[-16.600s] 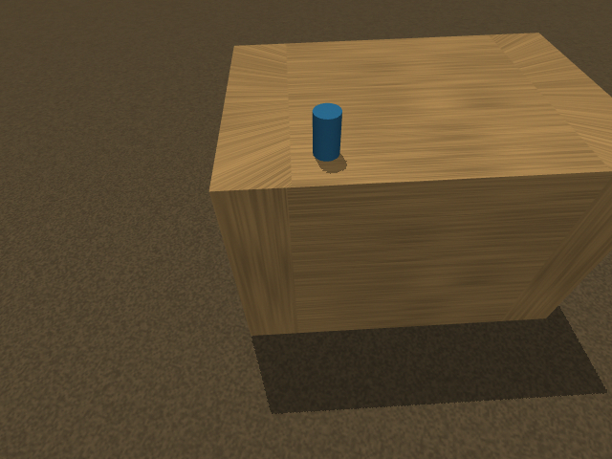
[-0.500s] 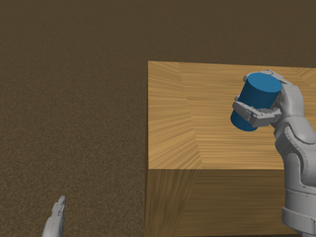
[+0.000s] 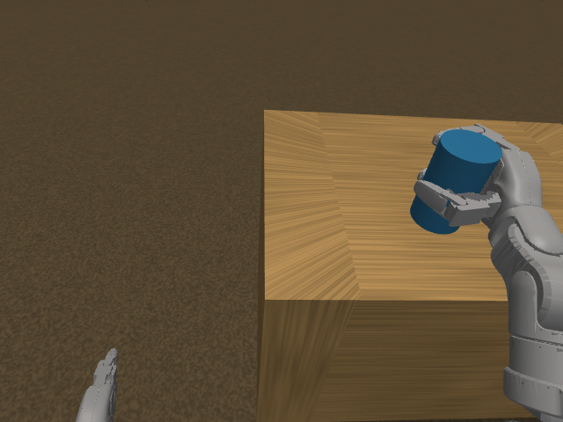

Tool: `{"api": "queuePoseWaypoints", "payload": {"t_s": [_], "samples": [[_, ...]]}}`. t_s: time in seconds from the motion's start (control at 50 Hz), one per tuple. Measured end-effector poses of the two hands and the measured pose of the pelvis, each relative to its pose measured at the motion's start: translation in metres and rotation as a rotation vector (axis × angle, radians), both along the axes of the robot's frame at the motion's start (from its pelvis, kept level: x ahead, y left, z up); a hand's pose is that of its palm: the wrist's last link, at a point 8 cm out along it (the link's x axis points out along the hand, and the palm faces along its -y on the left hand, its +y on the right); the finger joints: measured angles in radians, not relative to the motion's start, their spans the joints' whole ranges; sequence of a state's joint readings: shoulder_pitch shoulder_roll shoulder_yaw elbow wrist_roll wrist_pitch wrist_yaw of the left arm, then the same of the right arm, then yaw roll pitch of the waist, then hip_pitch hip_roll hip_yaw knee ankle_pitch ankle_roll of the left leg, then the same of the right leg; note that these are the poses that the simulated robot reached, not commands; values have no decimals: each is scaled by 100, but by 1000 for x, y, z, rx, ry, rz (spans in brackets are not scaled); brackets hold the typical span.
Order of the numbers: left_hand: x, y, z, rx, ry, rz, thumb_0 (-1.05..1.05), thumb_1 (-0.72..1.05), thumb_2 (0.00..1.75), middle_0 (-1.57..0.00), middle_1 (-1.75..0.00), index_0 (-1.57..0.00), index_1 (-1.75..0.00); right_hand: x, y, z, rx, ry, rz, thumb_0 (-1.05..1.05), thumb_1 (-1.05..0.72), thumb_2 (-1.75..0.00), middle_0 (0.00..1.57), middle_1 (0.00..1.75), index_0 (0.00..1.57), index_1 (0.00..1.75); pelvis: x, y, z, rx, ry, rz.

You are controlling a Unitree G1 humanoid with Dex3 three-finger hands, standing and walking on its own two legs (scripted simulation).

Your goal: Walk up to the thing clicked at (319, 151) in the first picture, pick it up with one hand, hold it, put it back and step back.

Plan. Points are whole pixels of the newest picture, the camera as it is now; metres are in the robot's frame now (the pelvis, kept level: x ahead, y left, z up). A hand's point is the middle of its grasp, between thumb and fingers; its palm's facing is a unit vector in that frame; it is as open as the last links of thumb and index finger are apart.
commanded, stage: hold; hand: right
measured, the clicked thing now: (451, 184) +0.34 -0.17 +0.23
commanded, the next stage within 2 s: crouch in 1.40 s
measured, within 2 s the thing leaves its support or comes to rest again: neither
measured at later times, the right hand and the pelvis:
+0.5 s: hand (453, 188) +0.33 -0.17 +0.23, palm faces +0.13 +0.99 -0.02, open 9.2 cm; pelvis +0.00 +0.00 +0.00, yaw +0 degrees
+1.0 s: hand (447, 190) +0.33 -0.17 +0.22, palm faces +0.13 +0.99 -0.02, open 9.2 cm; pelvis +0.00 +0.00 +0.00, yaw +0 degrees
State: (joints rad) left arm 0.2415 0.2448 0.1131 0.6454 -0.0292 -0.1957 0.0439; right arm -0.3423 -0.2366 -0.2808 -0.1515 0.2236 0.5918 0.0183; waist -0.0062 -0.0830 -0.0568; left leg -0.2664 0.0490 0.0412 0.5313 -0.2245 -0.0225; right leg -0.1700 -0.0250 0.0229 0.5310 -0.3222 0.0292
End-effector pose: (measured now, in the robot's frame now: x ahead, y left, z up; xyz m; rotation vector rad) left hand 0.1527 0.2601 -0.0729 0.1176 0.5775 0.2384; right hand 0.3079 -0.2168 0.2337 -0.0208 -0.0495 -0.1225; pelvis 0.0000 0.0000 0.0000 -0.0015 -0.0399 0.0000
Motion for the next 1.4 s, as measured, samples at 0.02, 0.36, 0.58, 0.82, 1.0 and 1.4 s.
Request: {"api": "queuePoseWaypoints", "payload": {"t_s": [0.02,0.36,0.58,0.82,1.0,1.4], "samples": [[0,0,0,-1,1,1,-1,-53,6,-5,-5,-5,-5,0,0,0,0,2,1,-1,31,-111,77,112,77,110,0,0,0,0,0,0],[1,-5,2,-2,-12,-3,-1,-53,6,-5,-5,-5,-5,-9,-2,-4,-2,-2,-10,-1,31,-111,77,112,77,110,-1,-1,0,1,-9,0],[-3,-2,1,3,-10,0,-1,-53,6,-5,-6,-5,-5,-6,2,-6,-1,10,7,-1,31,-111,77,112,77,110,-4,-2,0,1,-8,0],[-4,1,1,7,-5,10,-1,-54,6,-5,-5,-5,-5,-4,0,-7,2,6,-13,-1,32,-111,77,112,77,110,-2,0,0,1,-3,2],[2,-1,3,7,-13,3,-1,-54,6,-5,-5,-5,-5,-4,0,-13,4,13,-12,-1,32,-111,77,112,77,110,0,0,0,1,-3,0],[3,-1,1,9,4,11,-1,-54,6,-5,-5,-5,-5,1,-3,-11,2,2,-15,-1,32,-111,77,112,77,110,4,-1,0,4,2,1]]}}
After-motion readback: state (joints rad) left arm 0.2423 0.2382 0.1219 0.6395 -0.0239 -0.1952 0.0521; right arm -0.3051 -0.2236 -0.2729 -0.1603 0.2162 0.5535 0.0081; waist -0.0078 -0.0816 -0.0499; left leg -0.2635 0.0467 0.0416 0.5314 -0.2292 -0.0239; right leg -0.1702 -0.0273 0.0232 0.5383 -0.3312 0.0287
